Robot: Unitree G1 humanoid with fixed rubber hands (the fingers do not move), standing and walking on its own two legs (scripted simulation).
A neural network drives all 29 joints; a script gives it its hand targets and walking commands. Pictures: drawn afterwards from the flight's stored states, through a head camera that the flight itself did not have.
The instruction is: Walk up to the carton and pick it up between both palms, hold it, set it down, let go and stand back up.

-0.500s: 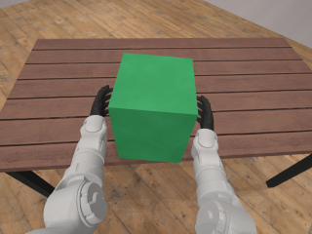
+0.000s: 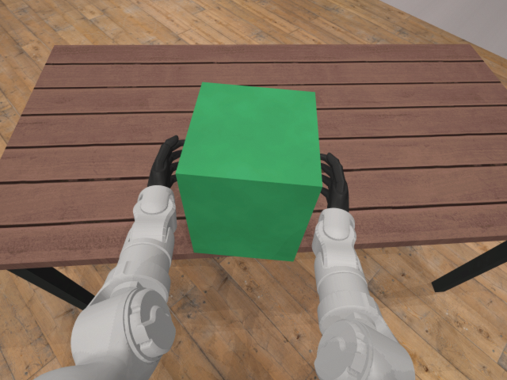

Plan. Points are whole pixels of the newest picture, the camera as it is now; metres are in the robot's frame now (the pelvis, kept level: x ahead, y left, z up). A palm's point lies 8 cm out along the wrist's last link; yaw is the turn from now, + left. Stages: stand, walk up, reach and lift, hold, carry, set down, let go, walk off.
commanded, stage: set down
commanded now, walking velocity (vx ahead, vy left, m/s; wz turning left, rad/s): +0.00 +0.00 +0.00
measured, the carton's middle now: (250, 177) +0.47 -0.01 -0.02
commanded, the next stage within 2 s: none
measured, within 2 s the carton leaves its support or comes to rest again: neither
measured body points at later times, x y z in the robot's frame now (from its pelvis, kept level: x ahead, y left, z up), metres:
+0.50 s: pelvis -0.01 -0.01 +0.00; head +0.09 +0.00 +0.44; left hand +0.43 +0.14 +0.03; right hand +0.40 -0.15 +0.03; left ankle -0.01 +0.11 -0.75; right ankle -0.04 -0.12 -0.75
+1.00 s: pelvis -0.02 +0.00 +0.00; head +0.10 +0.00 +0.44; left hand +0.43 +0.14 +0.02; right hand +0.40 -0.15 +0.02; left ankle -0.01 +0.11 -0.75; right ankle -0.04 -0.12 -0.75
